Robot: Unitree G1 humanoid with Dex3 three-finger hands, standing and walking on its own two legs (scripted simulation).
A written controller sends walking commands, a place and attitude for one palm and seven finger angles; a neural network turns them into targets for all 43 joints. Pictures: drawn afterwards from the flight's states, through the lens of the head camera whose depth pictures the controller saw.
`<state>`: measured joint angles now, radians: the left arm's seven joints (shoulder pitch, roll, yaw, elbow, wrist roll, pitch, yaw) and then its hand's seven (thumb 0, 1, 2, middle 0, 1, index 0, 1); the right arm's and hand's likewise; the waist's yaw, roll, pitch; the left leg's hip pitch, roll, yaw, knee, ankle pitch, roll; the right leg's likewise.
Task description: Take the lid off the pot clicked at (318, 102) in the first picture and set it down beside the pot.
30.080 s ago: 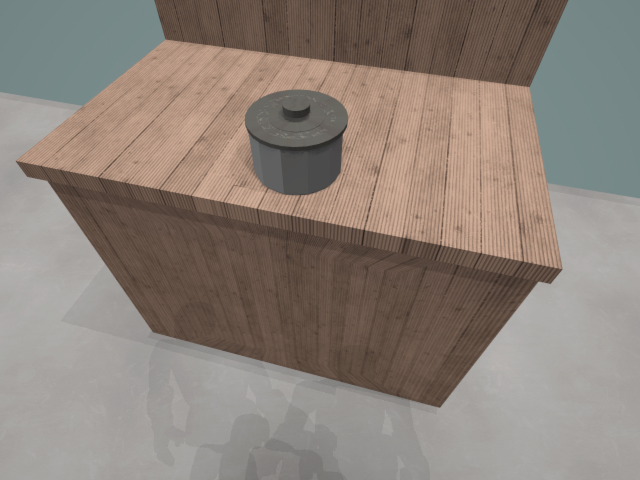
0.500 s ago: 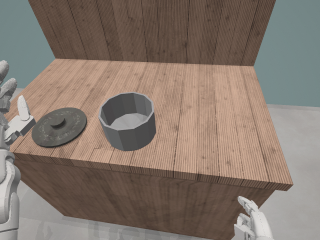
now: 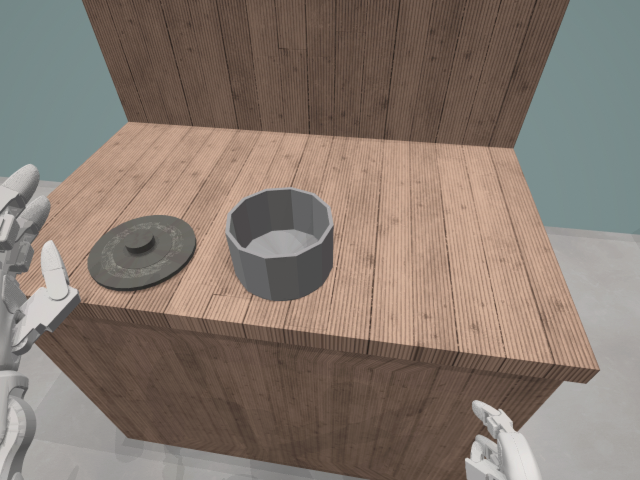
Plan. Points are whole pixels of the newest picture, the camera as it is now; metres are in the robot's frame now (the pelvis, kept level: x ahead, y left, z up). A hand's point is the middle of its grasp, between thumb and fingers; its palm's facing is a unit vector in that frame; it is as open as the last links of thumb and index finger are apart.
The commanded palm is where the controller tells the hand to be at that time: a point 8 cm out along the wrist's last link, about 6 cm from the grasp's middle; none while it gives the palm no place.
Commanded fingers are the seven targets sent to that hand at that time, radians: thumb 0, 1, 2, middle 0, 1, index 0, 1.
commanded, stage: draw the hand back to the body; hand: left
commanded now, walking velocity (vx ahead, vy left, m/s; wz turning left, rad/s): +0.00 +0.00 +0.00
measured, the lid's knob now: (139, 241) +0.45 +0.36 +0.03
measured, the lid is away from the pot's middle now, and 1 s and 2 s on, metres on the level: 0.25 0.25 0.25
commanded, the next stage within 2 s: step back with the hand held close in 0.26 s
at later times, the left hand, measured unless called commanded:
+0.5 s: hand (22, 306) +0.18 +0.27 +0.23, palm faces +0.47 -0.80 -0.39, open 7.4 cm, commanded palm +0.12 +0.30 +0.21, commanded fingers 0.00 0.90 0.90 -0.20 -0.30 -0.20 -0.30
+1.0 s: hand (6, 373) +0.13 +0.26 +0.21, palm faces +0.36 -0.81 -0.46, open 7.4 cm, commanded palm +0.07 +0.31 +0.21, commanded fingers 0.00 0.90 0.90 -0.20 -0.30 -0.20 -0.30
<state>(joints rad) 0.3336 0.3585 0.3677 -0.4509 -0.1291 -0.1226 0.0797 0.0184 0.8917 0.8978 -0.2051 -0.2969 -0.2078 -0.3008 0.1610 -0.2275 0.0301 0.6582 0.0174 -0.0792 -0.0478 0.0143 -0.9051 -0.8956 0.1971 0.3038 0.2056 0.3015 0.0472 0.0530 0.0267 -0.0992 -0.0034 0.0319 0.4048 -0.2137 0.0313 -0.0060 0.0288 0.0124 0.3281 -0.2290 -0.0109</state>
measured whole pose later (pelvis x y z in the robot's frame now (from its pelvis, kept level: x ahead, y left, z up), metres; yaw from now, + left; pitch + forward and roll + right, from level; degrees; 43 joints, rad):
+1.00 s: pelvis -0.07 +0.03 -0.02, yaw -1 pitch +0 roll -3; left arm 0.54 0.44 0.46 -0.71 -0.08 -0.23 0.12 0.02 0.89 0.90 -0.21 -0.30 -0.21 -0.30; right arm 0.22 -0.20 0.00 0.55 0.03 -0.04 -0.03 0.01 -0.90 -0.90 0.20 0.30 0.21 0.30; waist -0.02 0.05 0.03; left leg -0.42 0.00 0.04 0.65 -0.26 0.05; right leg -0.24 0.03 -0.04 0.53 -0.28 0.02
